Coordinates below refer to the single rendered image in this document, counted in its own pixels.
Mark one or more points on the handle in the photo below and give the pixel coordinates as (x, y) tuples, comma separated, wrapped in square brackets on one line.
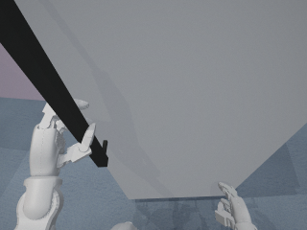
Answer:
[(20, 42)]

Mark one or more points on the robot left hand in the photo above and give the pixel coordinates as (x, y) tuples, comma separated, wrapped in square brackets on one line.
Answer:
[(47, 141)]

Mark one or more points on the robot right hand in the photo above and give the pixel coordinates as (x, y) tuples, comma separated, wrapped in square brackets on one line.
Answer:
[(230, 212)]

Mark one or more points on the left robot forearm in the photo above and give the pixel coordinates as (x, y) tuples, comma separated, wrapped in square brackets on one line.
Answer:
[(40, 205)]

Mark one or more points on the fridge door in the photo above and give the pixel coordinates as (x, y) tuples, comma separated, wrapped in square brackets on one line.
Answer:
[(187, 93)]

